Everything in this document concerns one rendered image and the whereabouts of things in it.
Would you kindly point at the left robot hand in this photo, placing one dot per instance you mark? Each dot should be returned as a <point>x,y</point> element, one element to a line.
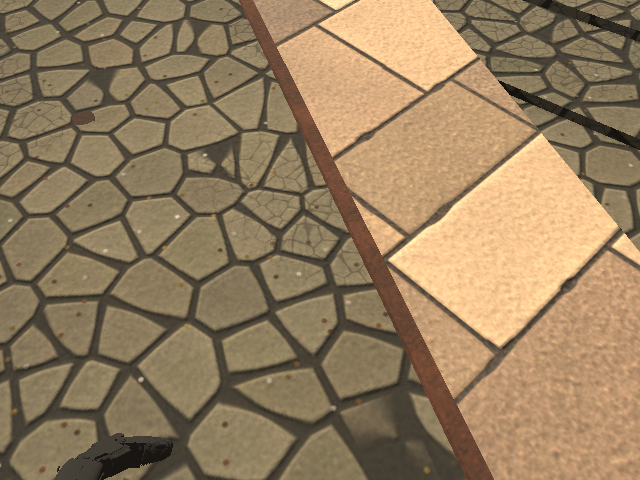
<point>113,455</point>

